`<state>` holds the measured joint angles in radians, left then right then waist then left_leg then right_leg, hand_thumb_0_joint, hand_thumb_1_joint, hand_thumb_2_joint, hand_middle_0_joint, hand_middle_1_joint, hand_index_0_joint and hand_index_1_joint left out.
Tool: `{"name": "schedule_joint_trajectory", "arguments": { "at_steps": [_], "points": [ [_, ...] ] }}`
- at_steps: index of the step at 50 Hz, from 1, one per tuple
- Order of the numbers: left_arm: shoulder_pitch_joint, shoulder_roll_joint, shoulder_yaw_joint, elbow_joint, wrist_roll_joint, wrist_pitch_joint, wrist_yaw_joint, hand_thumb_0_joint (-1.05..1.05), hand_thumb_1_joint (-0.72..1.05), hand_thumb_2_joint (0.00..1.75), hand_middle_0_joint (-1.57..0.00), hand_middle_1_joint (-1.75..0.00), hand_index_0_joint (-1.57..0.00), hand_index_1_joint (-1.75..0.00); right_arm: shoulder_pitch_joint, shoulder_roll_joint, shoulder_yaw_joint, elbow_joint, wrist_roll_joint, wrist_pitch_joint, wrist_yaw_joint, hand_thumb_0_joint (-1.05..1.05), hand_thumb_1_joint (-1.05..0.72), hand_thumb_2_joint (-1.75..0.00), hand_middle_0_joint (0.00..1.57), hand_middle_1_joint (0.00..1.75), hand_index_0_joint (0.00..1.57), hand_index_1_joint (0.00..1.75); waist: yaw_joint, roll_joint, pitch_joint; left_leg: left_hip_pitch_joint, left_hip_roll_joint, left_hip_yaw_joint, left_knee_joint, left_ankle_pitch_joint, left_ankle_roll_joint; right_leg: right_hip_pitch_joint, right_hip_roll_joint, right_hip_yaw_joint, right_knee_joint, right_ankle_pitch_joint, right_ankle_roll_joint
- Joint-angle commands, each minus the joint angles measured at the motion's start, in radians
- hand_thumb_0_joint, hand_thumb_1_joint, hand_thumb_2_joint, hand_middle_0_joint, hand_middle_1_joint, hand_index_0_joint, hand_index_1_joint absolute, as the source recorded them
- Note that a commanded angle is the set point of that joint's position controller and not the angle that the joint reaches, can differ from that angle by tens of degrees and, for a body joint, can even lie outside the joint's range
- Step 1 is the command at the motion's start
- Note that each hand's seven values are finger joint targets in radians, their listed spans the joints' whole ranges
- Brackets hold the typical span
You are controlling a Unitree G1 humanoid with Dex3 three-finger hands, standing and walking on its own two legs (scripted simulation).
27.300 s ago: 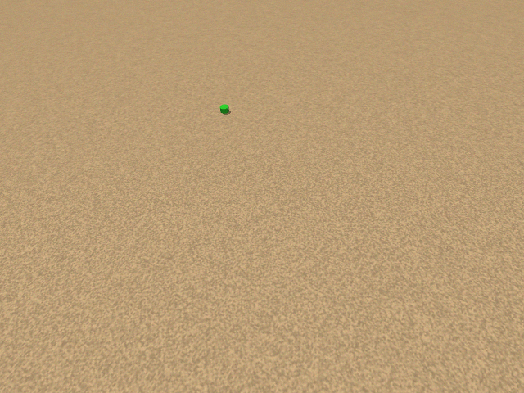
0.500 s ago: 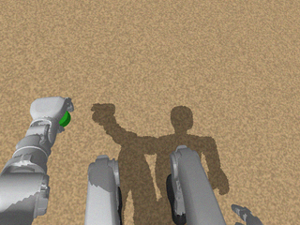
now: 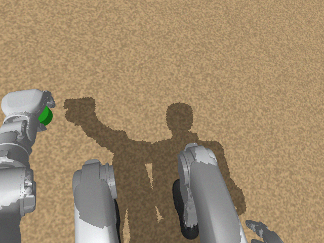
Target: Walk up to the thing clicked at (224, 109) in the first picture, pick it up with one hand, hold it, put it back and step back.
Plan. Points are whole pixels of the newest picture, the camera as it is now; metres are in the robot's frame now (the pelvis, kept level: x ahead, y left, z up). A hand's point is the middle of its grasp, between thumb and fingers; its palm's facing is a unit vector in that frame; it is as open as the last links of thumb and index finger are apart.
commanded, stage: crouch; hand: left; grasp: from above
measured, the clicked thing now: (38, 114) +0.47 +0.29 -0.19
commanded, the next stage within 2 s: lower in 0.36 s
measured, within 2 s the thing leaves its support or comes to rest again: rests again in 1.90 s
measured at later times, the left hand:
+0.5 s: hand (40, 118) +0.46 +0.30 -0.21, palm faces -0.47 -0.05 -0.88, open 7.8 cm
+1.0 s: hand (49, 123) +0.46 +0.29 -0.27, palm faces -0.46 -0.07 -0.88, open 7.8 cm
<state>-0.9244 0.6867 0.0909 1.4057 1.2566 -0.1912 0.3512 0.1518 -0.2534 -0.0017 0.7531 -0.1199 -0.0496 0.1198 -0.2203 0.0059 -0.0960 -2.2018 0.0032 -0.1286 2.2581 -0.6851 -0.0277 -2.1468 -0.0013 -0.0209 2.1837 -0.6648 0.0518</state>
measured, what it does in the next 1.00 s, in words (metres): lowers itself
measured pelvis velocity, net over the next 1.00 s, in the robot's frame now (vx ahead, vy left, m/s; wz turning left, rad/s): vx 0.01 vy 0.00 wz -0.06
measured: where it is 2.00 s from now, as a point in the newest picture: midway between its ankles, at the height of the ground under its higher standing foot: (150, 228)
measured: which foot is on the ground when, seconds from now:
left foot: down 0.00-1.00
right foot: down 0.00-1.00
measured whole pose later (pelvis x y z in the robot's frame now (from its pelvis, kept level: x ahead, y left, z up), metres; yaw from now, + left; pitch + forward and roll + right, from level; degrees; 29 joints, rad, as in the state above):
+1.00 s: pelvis +0.01 +0.00 -0.07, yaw -4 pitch +33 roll -10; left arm -1.00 0.86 0.17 1.62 1.35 -0.26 0.53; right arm 0.11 -0.29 0.10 0.76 -0.22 -0.08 0.18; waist -0.29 -0.05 0.03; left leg -2.38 -0.01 -0.20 2.50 -0.71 -0.04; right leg -2.30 0.02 -0.05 2.39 -0.68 0.07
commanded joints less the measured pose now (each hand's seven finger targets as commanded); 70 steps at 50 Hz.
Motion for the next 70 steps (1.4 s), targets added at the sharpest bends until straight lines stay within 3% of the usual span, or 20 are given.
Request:
{"name": "schedule_joint_trajectory", "arguments": {
  "at_steps": [1, 12, 19, 24, 25, 29, 32, 35, 42, 43, 45, 48, 52, 55, 59, 60, 61, 64, 68, 70],
  "points": [
    [-0.35, 0.27, 0.036, -0.134, 0.01, -0.025, 0.062, 0.0, 0.65, 0.48, -0.94, -0.63, -1.0, -0.56, 0.195, -0.248, -0.068, -0.018, -0.01, -0.011, -0.004, 0.0, -0.9, -0.9, 0.2, 0.3, 0.2, 0.3, -0.008, 0.258, -0.656, 0.498, -0.013, 0.096, -0.219, 0.171, 0.045, 0.28, 0.019, -0.102, -0.186, 0.184, -0.086],
    [-0.378, 0.343, 0.056, -0.056, 0.03, -0.041, 0.098, 0.0, 0.62, 0.43, -0.92, -0.58, -0.98, -0.52, 0.203, -0.263, -0.044, -0.006, -0.027, -0.02, 0.006, 0.0, -0.9, -0.9, 0.2, 0.3, 0.2, 0.3, -0.019, 0.27, -0.645, 0.433, -0.015, 0.098, -0.157, 0.119, 0.05, 0.244, 0.027, -0.121, -0.138, 0.139, -0.085],
    [-0.346, 0.33, 0.048, -0.015, 0.038, -0.033, 0.099, 0.0, 0.66, 0.46, -0.97, -0.57, -1.02, -0.52, 0.208, -0.269, -0.03, -0.005, -0.034, -0.016, 0.008, 0.0, -0.91, -0.9, 0.2, 0.3, 0.2, 0.3, -0.03, 0.259, -0.614, 0.398, -0.019, 0.096, -0.131, 0.134, 0.05, 0.23, 0.027, -0.128, -0.111, 0.161, -0.081],
    [-0.358, 0.352, 0.058, -0.062, 0.028, -0.04, 0.096, 0.0, 0.66, 0.47, -1.01, -0.54, -1.05, -0.5, 0.203, -0.271, -0.027, -0.005, -0.032, -0.012, 0.012, 0.0, -0.91, -0.9, 0.2, 0.3, 0.2, 0.3, -0.019, 0.287, -0.646, 0.412, -0.018, 0.096, -0.114, 0.18, 0.048, 0.25, 0.03, -0.128, -0.096, 0.204, -0.081],
    [-0.301, 0.329, 0.048, 0.007, 0.034, -0.033, 0.094, 0.0, 0.66, 0.45, -1.01, -0.55, -1.05, -0.5, 0.212, -0.27, -0.022, -0.002, -0.033, -0.012, 0.015, 0.0, -0.91, -0.9, 0.2, 0.3, 0.2, 0.3, -0.025, 0.262, -0.616, 0.418, -0.017, 0.092, -0.109, 0.194, 0.046, 0.244, 0.029, -0.13, -0.093, 0.217, -0.08],
    [-0.333, 0.326, 0.041, 0.008, 0.03, -0.049, 0.097, 0.0, 0.7, 0.44, -1.02, -0.55, -1.07, -0.5, 0.207, -0.274, -0.014, -0.004, -0.042, -0.012, 0.019, 0.0, -0.91, -0.9, 0.2, 0.3, 0.2, 0.3, -0.051, 0.251, -0.587, 0.386, -0.015, 0.089, -0.073, 0.212, 0.05, 0.237, 0.03, -0.134, -0.077, 0.239, -0.075],
    [-0.355, 0.38, 0.073, -0.006, 0.035, -0.071, 0.114, 0.0, 0.71, 0.44, -1.03, -0.56, -1.08, -0.51, 0.202, -0.282, -0.005, -0.005, -0.05, -0.012, 0.023, 0.0, -0.91, -0.9, 0.2, 0.3, 0.2, 0.3, -0.046, 0.267, -0.597, 0.375, -0.015, 0.086, -0.059, 0.214, 0.051, 0.248, 0.033, -0.138, -0.067, 0.241, -0.072],
    [-0.347, 0.377, 0.068, 0.019, 0.052, -0.089, 0.131, 0.0, 0.74, 0.45, -1.05, -0.57, -1.1, -0.52, 0.197, -0.284, 0.0, 0.001, -0.06, -0.015, 0.027, 0.0, -0.91, -0.9, 0.2, 0.3, 0.2, 0.3, -0.056, 0.292, -0.585, 0.393, -0.013, 0.083, -0.044, 0.215, 0.045, 0.225, 0.036, -0.144, -0.047, 0.24, -0.074],
    [-0.357, 0.439, 0.122, 0.017, 0.08, -0.099, 0.199, 0.0, 0.79, 0.5, -1.07, -0.62, -1.12, -0.56, 0.174, -0.308, 0.008, -0.001, -0.087, -0.017, 0.037, 0.0, -0.91, -0.9, 0.2, 0.3, 0.2, 0.3, -0.062, 0.354, -0.597, 0.405, -0.013, 0.075, -0.032, 0.202, 0.041, 0.19, 0.04, -0.165, -0.011, 0.229, -0.073],
    [-0.352, 0.417, 0.094, 0.056, 0.09, -0.094, 0.202, 0.0, 0.78, 0.49, -1.05, -0.62, -1.11, -0.56, 0.169, -0.3, 0.012, 0.002, -0.091, -0.021, 0.041, 0.0, -0.91, -0.9, 0.2, 0.3, 0.2, 0.3, -0.074, 0.341, -0.566, 0.383, -0.011, 0.077, -0.023, 0.174, 0.044, 0.18, 0.043, -0.163, -0.013, 0.211, -0.074],
    [-0.349, 0.433, 0.113, 0.054, 0.089, -0.087, 0.216, 0.0, 0.74, 0.51, -1.04, -0.55, -1.08, -0.51, 0.163, -0.305, 0.015, 0.004, -0.094, -0.021, 0.039, 0.0, -0.9, -0.89, 0.2, 0.3, 0.2, 0.3, -0.063, 0.335, -0.57, 0.368, -0.013, 0.077, -0.025, 0.152, 0.047, 0.178, 0.045, -0.164, -0.024, 0.192, -0.071],
    [-0.361, 0.402, 0.084, 0.115, 0.081, -0.071, 0.229, 0.0, 0.72, 0.49, -1.01, -0.57, -1.06, -0.52, 0.158, -0.309, 0.028, 0.006, -0.105, -0.036, 0.046, 0.0, -0.9, -0.89, 0.2, 0.3, 0.2, 0.3, -0.093, 0.31, -0.521, 0.344, -0.012, 0.068, -0.012, 0.132, 0.049, 0.145, 0.047, -0.177, -0.012, 0.18, -0.068],
    [-0.359, 0.429, 0.079, 0.136, 0.076, -0.065, 0.23, 0.0, 0.72, 0.45, -1.0, -0.57, -1.05, -0.51, 0.169, -0.321, 0.043, 0.009, -0.11, -0.052, 0.055, 0.0, -0.9, -0.89, 0.2, 0.3, 0.2, 0.3, -0.102, 0.311, -0.523, 0.337, -0.01, 0.06, 0.014, 0.168, 0.052, 0.177, 0.048, -0.181, 0.005, 0.218, -0.065],
    [-0.351, 0.459, 0.108, 0.127, 0.06, -0.068, 0.24, 0.0, 0.73, 0.48, -1.01, -0.58, -1.06, -0.52, 0.168, -0.331, 0.055, 0.005, -0.114, -0.059, 0.056, 0.0, -0.9, -0.89, 0.2, 0.3, 0.2, 0.3, -0.098, 0.31, -0.543, 0.344, -0.009, 0.054, 0.018, 0.201, 0.049, 0.21, 0.052, -0.186, 0.007, 0.246, -0.065],
    [-0.344, 0.493, 0.117, 0.125, 0.084, -0.073, 0.243, 0.0, 0.75, 0.48, -1.03, -0.58, -1.08, -0.52, 0.16, -0.344, 0.065, -0.012, -0.129, -0.072, 0.068, 0.0, -0.9, -0.9, 0.2, 0.3, 0.2, 0.3, -0.114, 0.344, -0.542, 0.369, -0.003, 0.053, 0.047, 0.242, 0.043, 0.225, 0.055, -0.193, 0.027, 0.286, -0.067],
    [-0.317, 0.471, 0.108, 0.136, 0.072, -0.072, 0.247, 0.0, 0.74, 0.49, -1.04, -0.56, -1.09, -0.51, 0.156, -0.331, 0.073, 0.005, -0.124, -0.069, 0.069, 0.0, -0.9, -0.9, 0.2, 0.3, 0.2, 0.3, -0.092, 0.358, -0.548, 0.362, -0.005, 0.05, 0.026, 0.23, 0.041, 0.235, 0.058, -0.189, 0.024, 0.272, -0.069],
    [-0.322, 0.473, 0.108, 0.147, 0.073, -0.071, 0.252, 0.0, 0.77, 0.49, -1.06, -0.56, -1.1, -0.51, 0.154, -0.339, 0.075, 0.004, -0.13, -0.072, 0.073, 0.0, -0.9, -0.9, 0.2, 0.3, 0.2, 0.3, -0.108, 0.362, -0.529, 0.375, -0.003, 0.051, 0.039, 0.244, 0.039, 0.221, 0.058, -0.198, 0.031, 0.283, -0.068],
    [-0.296, 0.534, 0.154, 0.125, 0.076, -0.072, 0.264, 0.0, 0.76, 0.54, -1.06, -0.57, -1.1, -0.53, 0.151, -0.358, 0.076, -0.009, -0.136, -0.074, 0.077, 0.0, -0.9, -0.9, 0.2, 0.3, 0.2, 0.3, -0.098, 0.372, -0.565, 0.383, 0.0, 0.045, 0.043, 0.277, 0.038, 0.265, 0.061, -0.198, 0.036, 0.319, -0.07],
    [-0.321, 0.483, 0.098, 0.151, 0.076, -0.07, 0.267, 0.0, 0.79, 0.49, -1.07, -0.55, -1.12, -0.51, 0.143, -0.343, 0.092, -0.005, -0.146, -0.083, 0.092, 0.0, -0.9, -0.9, 0.2, 0.3, 0.2, 0.3, -0.126, 0.376, -0.501, 0.354, 0.004, 0.043, 0.052, 0.226, 0.039, 0.234, 0.068, -0.202, 0.033, 0.285, -0.068],
    [-0.319, 0.508, 0.118, 0.143, 0.067, -0.072, 0.271, 0.0, 0.79, 0.51, -1.07, -0.55, -1.11, -0.51, 0.131, -0.371, 0.088, -0.014, -0.141, -0.088, 0.09, 0.0, -0.9, -0.9, 0.2, 0.3, 0.2, 0.3, -0.121, 0.361, -0.495, 0.351, 0.003, 0.036, 0.053, 0.227, 0.037, 0.221, 0.066, -0.212, 0.033, 0.276, -0.073]
  ]
}}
